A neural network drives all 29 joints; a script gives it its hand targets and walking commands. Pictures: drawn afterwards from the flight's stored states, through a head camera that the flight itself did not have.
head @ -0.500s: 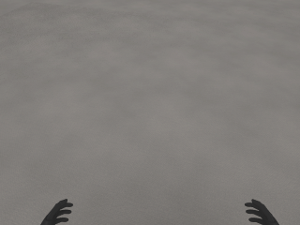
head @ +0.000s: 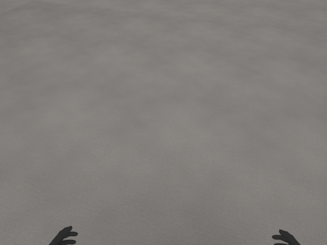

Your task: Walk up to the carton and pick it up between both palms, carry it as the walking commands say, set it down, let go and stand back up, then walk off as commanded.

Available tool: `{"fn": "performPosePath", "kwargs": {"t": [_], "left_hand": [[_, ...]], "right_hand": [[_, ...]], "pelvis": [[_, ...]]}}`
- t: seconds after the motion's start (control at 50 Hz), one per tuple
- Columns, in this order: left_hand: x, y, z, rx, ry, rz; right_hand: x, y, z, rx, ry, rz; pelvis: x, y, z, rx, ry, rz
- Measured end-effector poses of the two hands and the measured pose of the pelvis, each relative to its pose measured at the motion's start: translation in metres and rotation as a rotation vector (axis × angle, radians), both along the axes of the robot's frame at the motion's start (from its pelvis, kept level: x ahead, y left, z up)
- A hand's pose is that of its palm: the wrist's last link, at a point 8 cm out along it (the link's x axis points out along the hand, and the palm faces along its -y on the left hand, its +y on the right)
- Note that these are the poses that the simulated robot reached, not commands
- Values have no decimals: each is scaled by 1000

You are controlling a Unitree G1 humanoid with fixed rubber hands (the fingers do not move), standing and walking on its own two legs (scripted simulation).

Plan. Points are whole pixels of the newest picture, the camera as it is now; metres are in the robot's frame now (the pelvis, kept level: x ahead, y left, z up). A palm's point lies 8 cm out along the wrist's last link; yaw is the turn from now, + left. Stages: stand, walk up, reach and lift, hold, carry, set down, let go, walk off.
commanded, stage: stand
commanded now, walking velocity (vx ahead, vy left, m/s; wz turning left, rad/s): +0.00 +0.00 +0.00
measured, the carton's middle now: out of the picture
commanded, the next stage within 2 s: walk up in 0.76 s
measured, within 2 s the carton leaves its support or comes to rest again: neither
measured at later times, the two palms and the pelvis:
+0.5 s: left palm out of the picture +0.11 +0.29 -0.08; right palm out of the picture +0.13 -0.30 -0.08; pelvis +0.00 -0.01 +0.02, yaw +0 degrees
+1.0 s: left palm out of the picture +0.11 +0.28 -0.08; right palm out of the picture +0.09 -0.32 -0.08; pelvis +0.00 -0.01 +0.02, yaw +0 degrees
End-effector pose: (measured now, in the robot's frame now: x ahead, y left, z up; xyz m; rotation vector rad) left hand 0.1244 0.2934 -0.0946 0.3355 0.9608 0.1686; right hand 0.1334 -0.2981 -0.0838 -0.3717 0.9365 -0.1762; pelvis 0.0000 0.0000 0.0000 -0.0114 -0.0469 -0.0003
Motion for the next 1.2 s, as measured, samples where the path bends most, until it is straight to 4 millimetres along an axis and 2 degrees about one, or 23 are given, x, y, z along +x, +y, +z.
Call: {"fn": "performPosePath", "kwargs": {"t": [0.16,0.34,0.48,0.68,1.0,1.08,1.14,1.2], "left_hand": [[-2,0,3,-4,18,9],[-14,0,9,9,68,25],[-16,-2,14,18,81,31],[-13,-10,16,13,91,30],[-15,-12,17,10,102,27],[-12,-6,15,24,99,-8],[-11,-2,13,49,98,-33],[-14,-5,12,71,115,-58]], "right_hand": [[-3,3,0,13,18,-4],[-5,-1,0,25,50,-13],[-7,-6,0,36,68,-25],[-23,-17,1,28,112,-58],[-40,-18,0,32,147,-78],[-40,-29,0,6,133,-77],[-44,-44,-2,-20,125,-79],[-48,-61,-3,-40,103,-83]], "pelvis": [[-1,0,5,4,-8,0],[-1,-4,13,8,-7,2],[0,-8,18,13,-7,3],[0,-12,22,12,-11,1],[-4,-14,25,13,-18,-5],[-14,-15,17,19,8,-15],[-25,-19,10,35,16,-33],[-34,-28,4,48,25,-55]]}}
